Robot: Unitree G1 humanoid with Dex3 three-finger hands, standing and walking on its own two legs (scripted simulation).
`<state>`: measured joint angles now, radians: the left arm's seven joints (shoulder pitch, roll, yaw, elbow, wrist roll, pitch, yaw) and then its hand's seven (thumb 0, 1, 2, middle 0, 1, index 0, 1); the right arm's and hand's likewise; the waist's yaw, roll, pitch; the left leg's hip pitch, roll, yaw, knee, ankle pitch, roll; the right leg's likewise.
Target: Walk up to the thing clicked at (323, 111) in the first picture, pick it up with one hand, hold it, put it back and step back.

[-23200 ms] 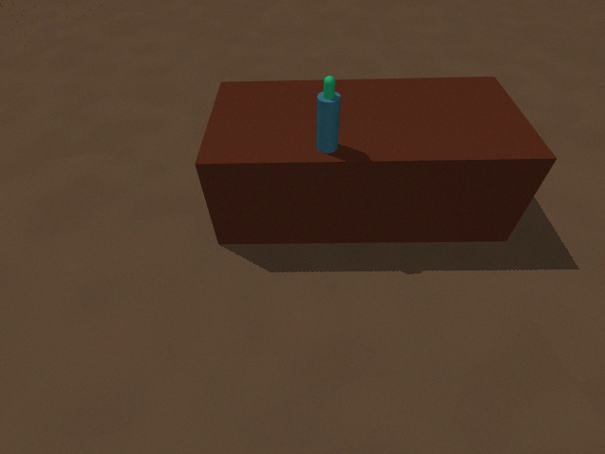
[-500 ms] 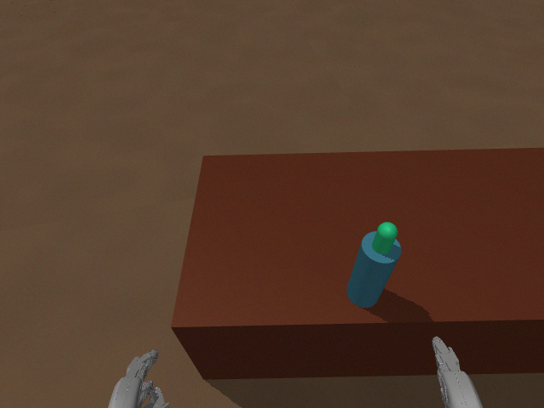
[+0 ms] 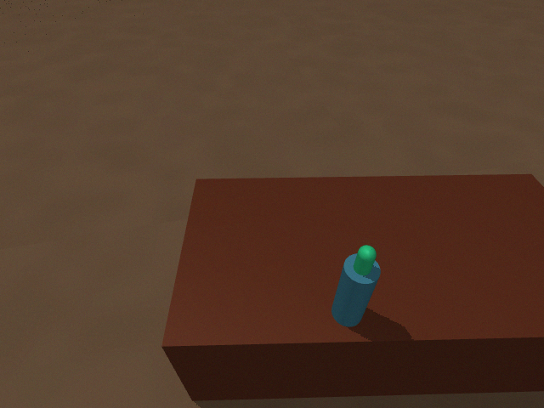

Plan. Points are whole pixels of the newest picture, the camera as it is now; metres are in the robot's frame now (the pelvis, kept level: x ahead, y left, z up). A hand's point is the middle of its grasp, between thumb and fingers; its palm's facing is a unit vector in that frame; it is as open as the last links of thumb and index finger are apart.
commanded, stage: home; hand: right
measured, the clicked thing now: (356, 284) +0.44 -0.17 -0.19
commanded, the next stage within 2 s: stand in 1.14 s
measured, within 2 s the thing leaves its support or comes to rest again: neither
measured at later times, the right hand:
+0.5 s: hand out of the picture +0.05 -0.25 -0.15, palm faces -0.05 +0.93 -0.37, open 17.5 cm
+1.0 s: hand out of the picture +0.07 -0.24 -0.14, palm faces -0.05 +0.93 -0.37, open 17.4 cm
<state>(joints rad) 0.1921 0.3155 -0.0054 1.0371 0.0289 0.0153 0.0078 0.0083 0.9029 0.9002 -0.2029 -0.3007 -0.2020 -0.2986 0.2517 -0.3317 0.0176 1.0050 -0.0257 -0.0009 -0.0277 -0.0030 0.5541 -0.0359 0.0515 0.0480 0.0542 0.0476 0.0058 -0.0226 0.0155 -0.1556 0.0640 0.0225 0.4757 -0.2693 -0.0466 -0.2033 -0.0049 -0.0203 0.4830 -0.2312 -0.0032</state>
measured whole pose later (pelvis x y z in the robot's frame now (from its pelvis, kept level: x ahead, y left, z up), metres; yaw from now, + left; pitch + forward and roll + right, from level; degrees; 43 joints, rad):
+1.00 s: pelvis +0.00 +0.02 +0.01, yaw +0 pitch -3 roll +0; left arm 0.12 0.34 0.00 1.17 0.02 0.00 0.00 0.01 0.90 0.90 -0.20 -0.30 -0.20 -0.30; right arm 0.14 -0.34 0.02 1.12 -0.01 -0.01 -0.01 0.00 0.54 -0.05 0.05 0.05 0.06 0.05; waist 0.01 -0.02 0.04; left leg -0.09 0.04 0.03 0.35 -0.21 -0.02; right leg -0.13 -0.03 -0.01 0.33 -0.15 0.02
